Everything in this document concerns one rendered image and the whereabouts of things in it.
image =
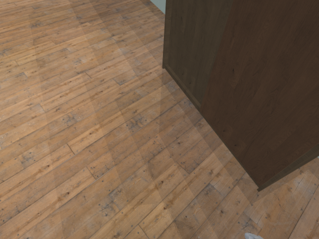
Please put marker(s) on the wardrobe door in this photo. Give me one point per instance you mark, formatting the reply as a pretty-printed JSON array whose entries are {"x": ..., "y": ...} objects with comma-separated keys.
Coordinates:
[
  {"x": 262, "y": 97},
  {"x": 196, "y": 30}
]

